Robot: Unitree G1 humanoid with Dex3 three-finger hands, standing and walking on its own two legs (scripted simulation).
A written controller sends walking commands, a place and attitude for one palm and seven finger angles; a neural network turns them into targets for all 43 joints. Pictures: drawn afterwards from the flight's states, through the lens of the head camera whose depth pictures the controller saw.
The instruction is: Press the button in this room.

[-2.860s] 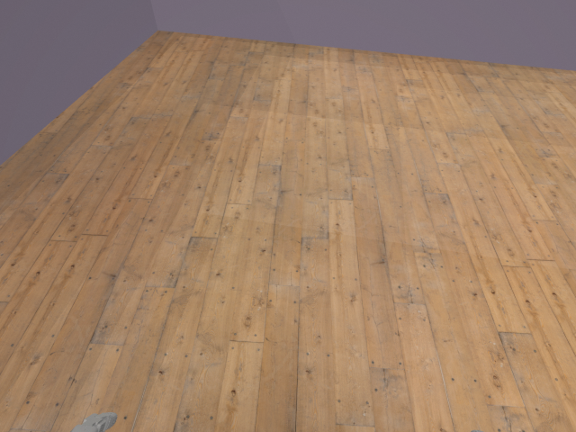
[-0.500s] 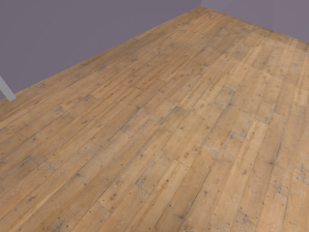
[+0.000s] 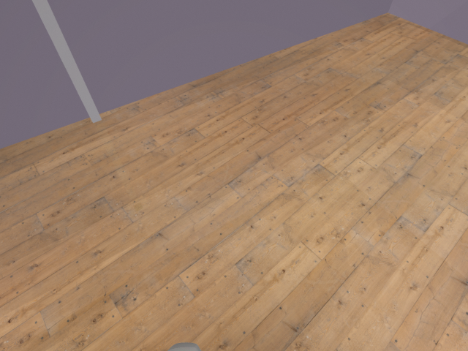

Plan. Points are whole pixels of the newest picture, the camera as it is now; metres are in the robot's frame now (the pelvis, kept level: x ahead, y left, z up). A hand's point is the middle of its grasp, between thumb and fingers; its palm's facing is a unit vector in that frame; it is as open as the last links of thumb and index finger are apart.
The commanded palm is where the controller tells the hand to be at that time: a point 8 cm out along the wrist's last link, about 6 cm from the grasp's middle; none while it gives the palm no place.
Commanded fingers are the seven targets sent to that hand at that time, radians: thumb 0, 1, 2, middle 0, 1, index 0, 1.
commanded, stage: turn or walk to find it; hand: left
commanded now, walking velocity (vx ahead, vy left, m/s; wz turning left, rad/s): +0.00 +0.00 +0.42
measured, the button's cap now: out of the picture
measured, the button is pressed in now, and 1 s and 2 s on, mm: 0 0 0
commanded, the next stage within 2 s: none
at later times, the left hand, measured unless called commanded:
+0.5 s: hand out of the picture +0.01 +0.29 -0.16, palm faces +0.23 -0.95 -0.23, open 7.4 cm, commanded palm none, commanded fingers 0.00 0.90 0.90 -0.20 -0.30 -0.20 -0.30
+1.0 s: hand out of the picture -0.06 +0.20 -0.15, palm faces +0.42 -0.87 -0.25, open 7.4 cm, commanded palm none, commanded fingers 0.00 0.90 0.90 -0.20 -0.30 -0.20 -0.30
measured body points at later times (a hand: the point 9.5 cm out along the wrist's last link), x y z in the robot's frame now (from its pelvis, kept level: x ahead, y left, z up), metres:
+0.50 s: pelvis -0.03 +0.06 +0.01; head -0.02 +0.09 +0.46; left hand +0.00 +0.34 -0.15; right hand +0.08 -0.17 -0.13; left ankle -0.03 +0.13 -0.74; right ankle -0.02 -0.11 -0.66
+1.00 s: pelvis -0.06 +0.00 +0.00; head -0.04 -0.01 +0.45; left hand -0.09 +0.25 -0.13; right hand +0.06 -0.23 -0.16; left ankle -0.13 +0.14 -0.65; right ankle -0.02 -0.09 -0.74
